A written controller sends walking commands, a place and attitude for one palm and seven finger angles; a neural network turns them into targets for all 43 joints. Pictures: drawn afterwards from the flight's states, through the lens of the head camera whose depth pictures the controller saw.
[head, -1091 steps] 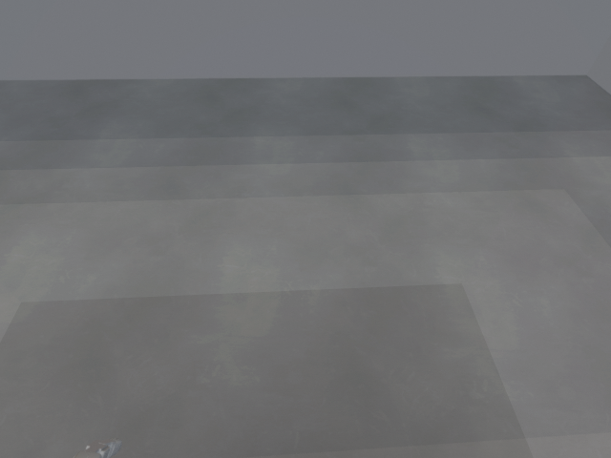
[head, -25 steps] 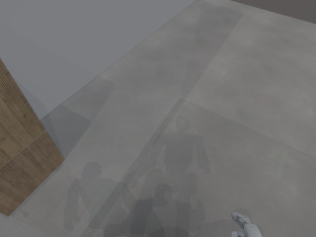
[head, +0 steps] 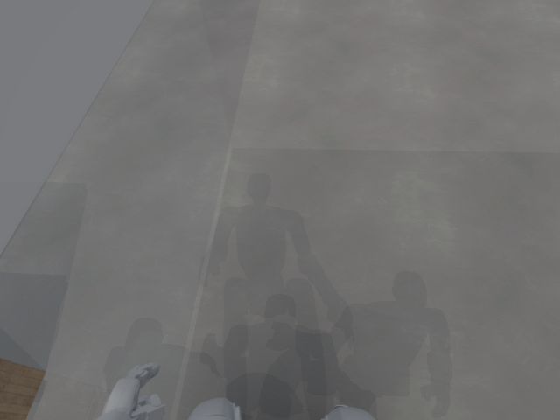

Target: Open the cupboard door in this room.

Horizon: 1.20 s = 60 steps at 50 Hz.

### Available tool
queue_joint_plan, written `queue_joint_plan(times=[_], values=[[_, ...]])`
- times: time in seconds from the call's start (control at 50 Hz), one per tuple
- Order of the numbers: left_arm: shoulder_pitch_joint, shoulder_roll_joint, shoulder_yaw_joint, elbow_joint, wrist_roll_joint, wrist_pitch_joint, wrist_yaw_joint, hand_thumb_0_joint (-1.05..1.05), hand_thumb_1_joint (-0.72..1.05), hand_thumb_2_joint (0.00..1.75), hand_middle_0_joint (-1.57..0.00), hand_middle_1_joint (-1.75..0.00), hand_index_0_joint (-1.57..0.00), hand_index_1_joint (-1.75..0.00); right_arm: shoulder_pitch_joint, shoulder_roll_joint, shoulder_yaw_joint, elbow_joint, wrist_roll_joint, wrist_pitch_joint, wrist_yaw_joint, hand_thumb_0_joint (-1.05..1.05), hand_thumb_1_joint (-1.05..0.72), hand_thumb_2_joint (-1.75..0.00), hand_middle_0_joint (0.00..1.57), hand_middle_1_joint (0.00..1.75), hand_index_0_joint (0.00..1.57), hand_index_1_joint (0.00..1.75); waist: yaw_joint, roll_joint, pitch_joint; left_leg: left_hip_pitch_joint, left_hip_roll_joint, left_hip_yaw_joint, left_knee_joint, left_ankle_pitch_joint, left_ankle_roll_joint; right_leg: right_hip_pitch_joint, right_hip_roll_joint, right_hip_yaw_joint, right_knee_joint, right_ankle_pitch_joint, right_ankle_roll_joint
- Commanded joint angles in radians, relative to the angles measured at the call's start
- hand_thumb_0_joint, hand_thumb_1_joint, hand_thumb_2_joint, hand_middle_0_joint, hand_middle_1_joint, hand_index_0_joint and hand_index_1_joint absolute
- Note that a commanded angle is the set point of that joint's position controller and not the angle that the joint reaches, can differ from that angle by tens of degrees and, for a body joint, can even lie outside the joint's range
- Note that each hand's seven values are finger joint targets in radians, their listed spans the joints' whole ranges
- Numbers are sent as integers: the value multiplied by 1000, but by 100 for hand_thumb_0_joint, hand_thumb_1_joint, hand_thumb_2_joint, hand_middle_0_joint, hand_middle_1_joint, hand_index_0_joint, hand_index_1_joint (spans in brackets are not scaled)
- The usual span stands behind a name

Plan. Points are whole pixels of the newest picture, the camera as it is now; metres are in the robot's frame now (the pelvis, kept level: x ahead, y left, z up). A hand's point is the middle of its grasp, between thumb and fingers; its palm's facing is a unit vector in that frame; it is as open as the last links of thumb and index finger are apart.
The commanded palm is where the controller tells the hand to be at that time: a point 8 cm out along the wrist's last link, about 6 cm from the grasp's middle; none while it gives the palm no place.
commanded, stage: walk to a spot facing it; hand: left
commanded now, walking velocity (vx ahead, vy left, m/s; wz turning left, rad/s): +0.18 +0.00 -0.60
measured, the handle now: out of the picture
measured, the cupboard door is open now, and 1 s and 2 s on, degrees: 0 0 0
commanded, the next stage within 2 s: turn to face it in 0.68 s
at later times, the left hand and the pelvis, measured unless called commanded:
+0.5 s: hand out of the picture +0.12 +0.24 -0.17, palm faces -0.18 -0.97 -0.19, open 7.3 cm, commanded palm none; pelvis +0.06 +0.04 +0.01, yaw -16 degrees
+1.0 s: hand (252, 291) +0.35 +0.07 -0.15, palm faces -0.53 -0.82 -0.21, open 7.3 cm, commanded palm none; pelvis +0.12 +0.00 +0.00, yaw -28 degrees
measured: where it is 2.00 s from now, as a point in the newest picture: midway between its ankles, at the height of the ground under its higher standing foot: outside the picture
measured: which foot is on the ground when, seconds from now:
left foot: up 0.00-0.42, down 0.44-0.92, up 0.94-1.00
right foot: down 0.00-0.44, up 0.46-0.90, down 0.92-1.00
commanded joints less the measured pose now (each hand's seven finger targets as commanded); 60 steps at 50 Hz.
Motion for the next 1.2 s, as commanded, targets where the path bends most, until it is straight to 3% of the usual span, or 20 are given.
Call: queue_joint_plan(times=[0.0,0.12,0.26,0.36,0.38,0.42,0.44,0.5,0.56,0.68,0.78,0.84,0.86,0.88,0.9,0.92,0.94,1.0,1.08,1.18], values=[[64,190,42,-43,-4,1,27,0,90,90,-20,-30,-20,-30,-28,-78,-5,-110,-15,-20,2,0,-90,-90,20,30,20,30,47,-149,-195,-149,-3,-92,68,142,-15,212,-244,283,-278,529,-98],[100,199,43,-24,0,-13,10,0,90,90,-20,-30,-20,-30,-64,-96,-4,-136,-22,-23,12,0,-90,-90,20,30,20,30,56,-172,-147,-166,-30,-96,-46,199,-25,165,-203,361,-375,130,-102],[167,217,52,-5,7,-22,2,0,90,90,-20,-30,-20,-30,-185,-91,0,-197,-10,-51,19,0,-90,-90,20,30,20,30,94,-174,-136,-118,-79,-104,-287,138,-2,186,-208,492,-391,20,-139],[119,218,53,-10,1,-14,-3,0,90,90,-20,-30,-20,-30,-90,-84,6,-183,-1,-75,7,0,-90,-90,20,30,20,30,42,-176,-162,161,-136,-85,-589,198,27,72,-144,494,-299,63,-92],[96,199,49,-19,-4,-9,-3,0,90,90,-20,-30,-20,-30,-28,-103,4,-163,-1,-83,-2,0,-90,-90,20,30,20,30,8,-127,-177,340,-119,-87,-706,261,35,-53,-97,455,-231,33,-51],[124,92,28,-53,-8,-5,-16,0,90,90,-20,-30,-20,-30,71,-262,-25,-154,-15,-81,-9,0,-90,-90,20,30,20,30,-26,281,-202,528,307,-508,-903,100,161,-356,90,179,182,-306,58],[105,138,40,-40,8,5,-15,0,90,90,-20,-30,-20,-30,33,-246,-20,-155,-15,-72,-8,0,-90,-90,20,30,20,30,-26,240,-150,370,365,-521,-936,42,204,-327,8,158,331,-278,78],[137,123,52,2,18,15,-36,0,90,90,-20,-30,-20,-30,-74,-146,8,-174,-16,-79,-10,0,-90,-90,20,30,20,30,51,94,-53,259,206,-243,-897,322,166,-288,-36,105,485,-101,104],[155,89,42,17,10,22,-31,0,90,90,-20,-30,-20,-30,-2,-110,16,-141,-10,-89,-16,0,-90,-90,20,30,20,30,45,108,-103,336,152,-67,-790,838,140,-272,-40,75,535,-39,124],[77,64,36,-3,10,41,-28,0,90,90,-20,-30,-20,-30,65,-103,-1,-93,-8,-88,-15,0,-90,-90,20,30,20,30,31,117,-103,408,173,6,-755,938,177,-318,-65,38,471,2,143],[-43,38,17,-30,16,25,-24,0,90,90,-20,-30,-20,-30,128,-98,-17,-38,-21,-79,-9,0,-90,-90,20,30,20,30,-20,144,-90,410,176,45,-696,1003,192,-217,-52,-23,186,-50,112],[56,37,4,13,16,-2,-4,0,90,90,-20,-30,-20,-30,114,-105,-16,-3,-15,-79,-8,0,-90,-90,20,30,20,30,29,150,-147,386,164,34,-589,1094,168,-17,-21,-39,-60,23,71],[153,61,2,50,19,-17,3,0,90,90,-20,-30,-20,-30,106,-99,-12,3,-7,-80,-5,0,-90,-90,20,30,20,30,78,94,-195,355,132,49,-493,1060,136,124,-19,-48,-212,192,68],[241,125,9,94,24,-34,19,0,90,90,-20,-30,-20,-30,134,-53,1,7,3,-86,1,0,-90,-90,20,30,20,30,108,-33,-284,173,87,59,-360,825,93,392,-149,59,-219,532,41],[316,187,13,138,18,-52,32,0,90,90,-20,-30,-20,-30,121,22,27,-4,14,-88,4,0,-90,-90,20,30,20,30,129,-238,-360,-37,-41,65,-196,75,46,580,-399,263,-146,1064,-76],[297,207,3,142,0,-57,32,0,90,90,-20,-30,-20,-30,86,7,26,-12,20,-70,-5,0,-90,-90,20,30,20,30,125,-194,-358,-15,-63,-70,-124,-135,51,500,-446,222,-154,1163,-146],[247,203,11,127,3,-55,35,0,90,90,-20,-30,-20,-30,97,17,27,-8,17,-52,-5,0,-90,-90,20,30,20,30,108,-291,-354,-31,-66,-109,-67,-132,50,439,-437,230,-183,1055,-155],[77,148,-5,77,4,-30,47,0,90,90,-20,-30,-20,-30,78,7,21,29,7,-26,3,0,-90,-90,20,30,20,30,57,-170,-178,-46,-53,-103,-16,-15,37,233,-382,95,-244,725,-109],[12,143,4,43,11,-20,47,0,90,90,-20,-30,-20,-30,102,18,11,21,0,-8,22,0,-90,-90,20,30,20,30,17,-201,-112,-13,-56,-47,-38,77,26,57,-359,-11,-318,367,-66],[9,158,30,25,19,-11,46,0,90,90,-20,-30,-20,-30,62,12,0,-40,-3,-21,37,0,-90,-90,20,30,20,30,17,-227,-117,6,-59,-4,-266,131,27,75,-372,-59,-245,244,-38]])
